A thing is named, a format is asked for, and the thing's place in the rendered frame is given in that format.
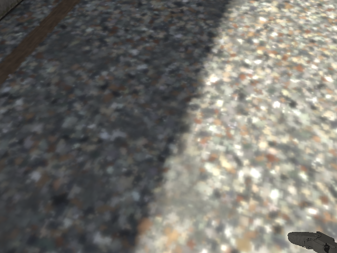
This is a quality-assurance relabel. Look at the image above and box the right robot hand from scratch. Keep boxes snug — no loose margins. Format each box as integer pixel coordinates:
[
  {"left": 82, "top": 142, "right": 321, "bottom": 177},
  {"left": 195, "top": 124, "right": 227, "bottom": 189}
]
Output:
[{"left": 288, "top": 231, "right": 337, "bottom": 253}]

